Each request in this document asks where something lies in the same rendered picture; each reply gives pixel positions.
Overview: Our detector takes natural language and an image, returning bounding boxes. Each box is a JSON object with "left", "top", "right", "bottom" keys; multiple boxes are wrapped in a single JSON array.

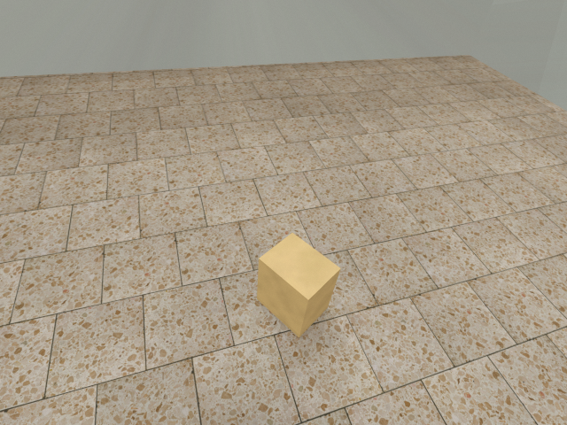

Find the carton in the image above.
[{"left": 257, "top": 233, "right": 341, "bottom": 337}]

